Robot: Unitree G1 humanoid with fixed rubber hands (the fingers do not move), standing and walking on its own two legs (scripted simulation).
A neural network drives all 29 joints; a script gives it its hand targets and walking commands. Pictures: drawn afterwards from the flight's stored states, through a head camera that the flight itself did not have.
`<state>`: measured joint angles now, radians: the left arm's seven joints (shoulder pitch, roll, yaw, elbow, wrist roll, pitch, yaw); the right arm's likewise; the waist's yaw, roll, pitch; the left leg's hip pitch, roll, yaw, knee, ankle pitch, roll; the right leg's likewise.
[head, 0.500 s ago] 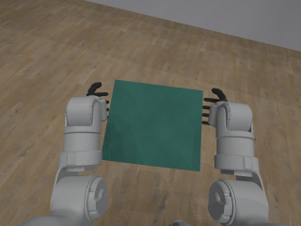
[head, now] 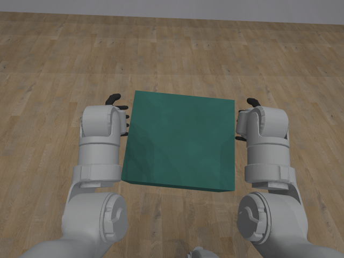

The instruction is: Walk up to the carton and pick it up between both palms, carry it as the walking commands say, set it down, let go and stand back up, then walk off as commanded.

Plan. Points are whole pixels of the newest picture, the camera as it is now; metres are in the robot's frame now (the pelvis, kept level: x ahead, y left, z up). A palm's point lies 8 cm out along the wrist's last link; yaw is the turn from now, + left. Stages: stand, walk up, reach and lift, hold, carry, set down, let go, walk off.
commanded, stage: carry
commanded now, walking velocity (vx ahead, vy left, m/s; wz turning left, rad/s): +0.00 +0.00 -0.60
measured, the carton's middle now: (179, 144) +0.40 +0.00 +0.00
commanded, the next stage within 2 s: none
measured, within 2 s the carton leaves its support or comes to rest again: neither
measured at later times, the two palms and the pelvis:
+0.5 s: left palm (166, 151) +0.32 +0.03 +0.10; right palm (336, 201) +0.23 -0.26 +0.12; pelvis -0.10 +0.00 +0.00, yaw -16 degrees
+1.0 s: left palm (239, 221) +0.20 -0.10 +0.10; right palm out of the picture +0.02 -0.34 +0.11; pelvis -0.20 +0.01 -0.01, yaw -33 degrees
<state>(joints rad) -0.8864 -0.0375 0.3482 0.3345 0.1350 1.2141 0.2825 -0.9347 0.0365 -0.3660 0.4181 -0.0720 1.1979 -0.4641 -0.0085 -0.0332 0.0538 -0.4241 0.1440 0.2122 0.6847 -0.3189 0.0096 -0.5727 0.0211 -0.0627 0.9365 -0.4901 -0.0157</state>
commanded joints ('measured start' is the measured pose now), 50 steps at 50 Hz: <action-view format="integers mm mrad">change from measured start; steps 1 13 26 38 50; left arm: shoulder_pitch -804 -699 -902 -624 -803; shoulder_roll -1153 -1144 -1156 -1171 -1115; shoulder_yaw -479 -545 -481 -558 -418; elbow -50 -102 -91 3 -29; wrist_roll -503 -497 -482 -529 -427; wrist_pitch -15 -24 -28 -2 -17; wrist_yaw -444 -462 -438 -485 -414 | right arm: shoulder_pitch -724 -749 -796 -669 -757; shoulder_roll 1099 1110 1130 1091 1106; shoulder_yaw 414 585 411 545 370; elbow -80 -246 -60 -237 38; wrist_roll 417 478 442 388 466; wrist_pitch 5 -11 4 -2 8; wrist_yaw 675 655 689 627 709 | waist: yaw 9 31 16 26 8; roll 235 -136 118 -232 390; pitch -555 -639 -563 -673 -646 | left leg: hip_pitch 394 -169 400 -176 375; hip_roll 243 -55 346 14 345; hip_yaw -144 -156 -396 -94 -513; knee -100 292 -220 335 -316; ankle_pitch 664 -176 612 -311 331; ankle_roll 73 -106 172 -143 161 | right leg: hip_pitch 84 650 -80 716 5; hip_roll -16 -273 -67 -359 31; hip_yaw -35 320 73 401 23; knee -146 -402 196 -338 77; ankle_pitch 40 1019 -30 1461 -61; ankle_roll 18 -162 11 -169 13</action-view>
